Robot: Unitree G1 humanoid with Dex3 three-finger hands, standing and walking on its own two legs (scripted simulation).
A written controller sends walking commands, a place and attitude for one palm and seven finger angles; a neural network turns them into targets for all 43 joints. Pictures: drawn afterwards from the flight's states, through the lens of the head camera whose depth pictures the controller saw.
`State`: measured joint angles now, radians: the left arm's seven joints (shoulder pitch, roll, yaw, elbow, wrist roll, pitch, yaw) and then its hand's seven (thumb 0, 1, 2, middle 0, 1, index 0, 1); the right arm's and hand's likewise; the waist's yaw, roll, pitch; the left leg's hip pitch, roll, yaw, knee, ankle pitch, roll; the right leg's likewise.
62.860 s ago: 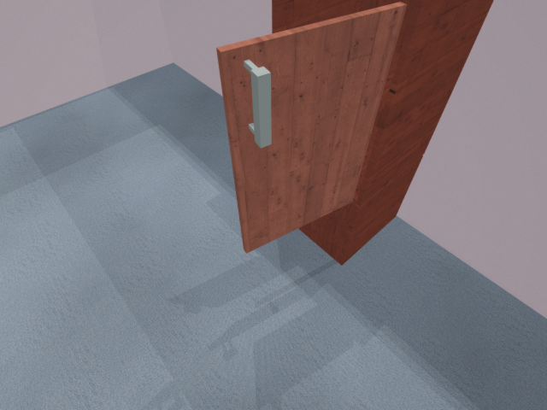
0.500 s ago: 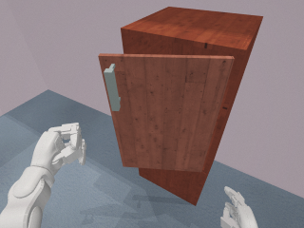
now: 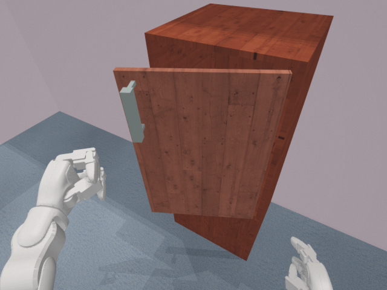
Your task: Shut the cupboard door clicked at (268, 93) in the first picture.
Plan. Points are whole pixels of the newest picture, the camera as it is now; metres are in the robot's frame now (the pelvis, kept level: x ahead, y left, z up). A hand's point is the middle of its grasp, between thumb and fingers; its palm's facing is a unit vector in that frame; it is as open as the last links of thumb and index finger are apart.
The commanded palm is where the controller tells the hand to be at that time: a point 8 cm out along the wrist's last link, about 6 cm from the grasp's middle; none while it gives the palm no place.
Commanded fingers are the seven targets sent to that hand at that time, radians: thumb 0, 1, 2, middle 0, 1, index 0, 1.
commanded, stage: bring the fist close to the handle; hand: left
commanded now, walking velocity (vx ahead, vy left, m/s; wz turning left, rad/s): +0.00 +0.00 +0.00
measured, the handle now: (135, 111) +0.46 +0.20 +0.16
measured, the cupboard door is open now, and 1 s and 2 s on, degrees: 25 25 18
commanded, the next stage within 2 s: push the door shut along its arc in 1.20 s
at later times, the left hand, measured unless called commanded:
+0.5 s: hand (119, 154) +0.31 +0.18 +0.17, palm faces +0.02 -1.00 -0.04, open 3.1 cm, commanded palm +0.29 +0.22 +0.16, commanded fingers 0.00 0.90 0.90 -1.30 -1.50 -1.30 -1.50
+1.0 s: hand (137, 135) +0.38 +0.17 +0.16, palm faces +0.03 -1.00 -0.01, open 3.1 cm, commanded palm +0.34 +0.21 +0.16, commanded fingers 0.00 0.90 0.90 -1.30 -1.50 -1.30 -1.50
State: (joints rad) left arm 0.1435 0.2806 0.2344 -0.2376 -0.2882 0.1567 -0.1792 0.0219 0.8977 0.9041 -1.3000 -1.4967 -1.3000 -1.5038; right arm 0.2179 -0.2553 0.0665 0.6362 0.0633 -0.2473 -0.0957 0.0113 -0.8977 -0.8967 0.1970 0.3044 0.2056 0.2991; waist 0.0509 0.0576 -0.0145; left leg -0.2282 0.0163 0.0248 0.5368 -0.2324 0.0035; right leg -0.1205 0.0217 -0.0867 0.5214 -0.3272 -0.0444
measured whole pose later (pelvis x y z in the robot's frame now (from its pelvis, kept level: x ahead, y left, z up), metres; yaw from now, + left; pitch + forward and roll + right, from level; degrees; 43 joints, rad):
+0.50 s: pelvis +0.01 +0.00 +0.00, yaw +0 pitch -3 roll +0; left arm -0.11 0.26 0.19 -0.05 -0.26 0.22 -0.16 0.02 0.90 0.90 -1.30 -1.50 -1.30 -1.50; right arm 0.19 -0.25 0.07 0.63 0.07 -0.15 -0.09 0.01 -0.90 -0.90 0.20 0.30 0.21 0.30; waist 0.04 0.06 -0.03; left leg -0.23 0.00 0.03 0.53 -0.24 0.01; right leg -0.13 0.01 -0.08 0.53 -0.34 -0.04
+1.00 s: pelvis +0.01 +0.01 +0.00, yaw -2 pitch -1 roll +0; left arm -0.32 0.26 0.21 0.24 -0.22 0.16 -0.09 0.02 0.90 0.90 -1.30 -1.50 -1.30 -1.50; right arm 0.24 -0.26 0.05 0.64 0.07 -0.09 -0.08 0.01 -0.90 -0.90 0.20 0.30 0.21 0.30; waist -0.01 0.04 -0.01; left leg -0.25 0.01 0.07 0.50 -0.23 0.01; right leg -0.17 0.02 -0.04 0.51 -0.32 -0.04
